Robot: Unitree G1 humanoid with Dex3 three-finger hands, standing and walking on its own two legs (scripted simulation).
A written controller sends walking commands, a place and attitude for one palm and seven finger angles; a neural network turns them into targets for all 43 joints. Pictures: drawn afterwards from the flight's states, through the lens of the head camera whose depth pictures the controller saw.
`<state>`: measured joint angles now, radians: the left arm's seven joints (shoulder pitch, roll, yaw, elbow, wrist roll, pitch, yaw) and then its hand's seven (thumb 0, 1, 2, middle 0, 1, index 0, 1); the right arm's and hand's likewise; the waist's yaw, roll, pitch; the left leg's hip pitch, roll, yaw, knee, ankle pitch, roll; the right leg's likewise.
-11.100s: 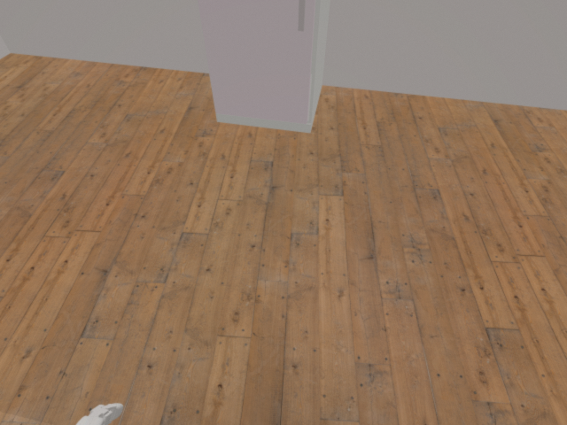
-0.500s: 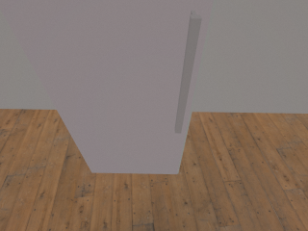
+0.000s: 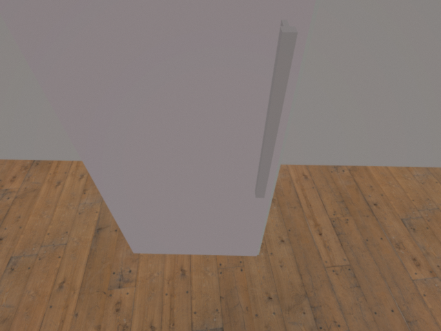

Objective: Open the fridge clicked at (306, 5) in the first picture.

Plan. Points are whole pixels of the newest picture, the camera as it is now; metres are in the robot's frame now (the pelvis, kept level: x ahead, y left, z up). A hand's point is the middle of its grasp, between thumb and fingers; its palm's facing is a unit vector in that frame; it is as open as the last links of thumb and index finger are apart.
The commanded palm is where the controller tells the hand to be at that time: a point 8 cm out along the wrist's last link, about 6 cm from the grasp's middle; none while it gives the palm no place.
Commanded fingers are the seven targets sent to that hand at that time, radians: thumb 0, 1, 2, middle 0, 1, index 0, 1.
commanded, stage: shuffle to correct the standing spot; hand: right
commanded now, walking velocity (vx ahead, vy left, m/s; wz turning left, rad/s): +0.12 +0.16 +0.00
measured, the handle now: (269, 128) +0.53 -0.08 +0.08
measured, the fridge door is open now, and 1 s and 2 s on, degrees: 0 0 0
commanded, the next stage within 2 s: come to a stop and stand still in 0.10 s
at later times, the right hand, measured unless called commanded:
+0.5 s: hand out of the picture +0.00 -0.11 -0.19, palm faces +0.09 +0.99 -0.10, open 7.4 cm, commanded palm none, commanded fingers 0.00 -0.90 -0.90 0.20 0.30 0.20 0.30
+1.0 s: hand out of the picture +0.09 -0.19 -0.17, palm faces -0.01 +0.97 -0.23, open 7.4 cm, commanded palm none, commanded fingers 0.00 -0.90 -0.90 0.20 0.30 0.20 0.30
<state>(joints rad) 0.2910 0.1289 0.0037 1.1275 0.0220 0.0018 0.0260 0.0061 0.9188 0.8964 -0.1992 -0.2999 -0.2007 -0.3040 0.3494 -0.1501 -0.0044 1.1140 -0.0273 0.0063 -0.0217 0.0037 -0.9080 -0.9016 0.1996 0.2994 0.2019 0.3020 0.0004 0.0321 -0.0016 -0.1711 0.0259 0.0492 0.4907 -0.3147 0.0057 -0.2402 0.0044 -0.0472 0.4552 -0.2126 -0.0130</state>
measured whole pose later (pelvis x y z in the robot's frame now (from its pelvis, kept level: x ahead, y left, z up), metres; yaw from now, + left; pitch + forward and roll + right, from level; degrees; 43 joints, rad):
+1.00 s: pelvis +0.00 -0.01 -0.02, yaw +1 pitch -2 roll +1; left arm 0.30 0.19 0.03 0.94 0.02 0.03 0.01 0.00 0.91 0.90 -0.20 -0.30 -0.20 -0.30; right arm 0.26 -0.20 0.00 0.88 -0.02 0.01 -0.05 0.01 -0.91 -0.90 0.20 0.30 0.20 0.30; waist 0.03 0.00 0.01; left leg -0.18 0.00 0.07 0.61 -0.39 0.01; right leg -0.36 0.01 -0.07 0.63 -0.24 -0.07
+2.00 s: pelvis -0.11 -0.09 -0.01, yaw -2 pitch -3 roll +2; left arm 0.29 0.16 0.02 1.07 0.02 0.03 0.02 0.01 0.91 0.90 -0.20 -0.30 -0.20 -0.30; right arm 0.35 -0.20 -0.04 1.04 -0.03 0.04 -0.03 0.00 -0.91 -0.90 0.20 0.30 0.20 0.30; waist -0.02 0.05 -0.03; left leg -0.33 -0.02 0.00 0.93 -0.43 0.03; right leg -0.31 0.08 -0.09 0.38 -0.06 -0.10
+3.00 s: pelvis -0.14 -0.10 +0.00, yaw -2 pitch +0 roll +1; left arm 0.31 0.14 0.01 1.08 0.02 -0.01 0.03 0.00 0.91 0.90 -0.20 -0.30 -0.20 -0.30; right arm 0.26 -0.16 -0.03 1.05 -0.01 0.00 -0.03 -0.01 -0.95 -0.90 0.20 0.30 0.20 0.30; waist 0.01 0.00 0.01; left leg -0.23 -0.01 0.06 0.50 -0.28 0.02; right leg -0.25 -0.04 -0.05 0.52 -0.24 0.00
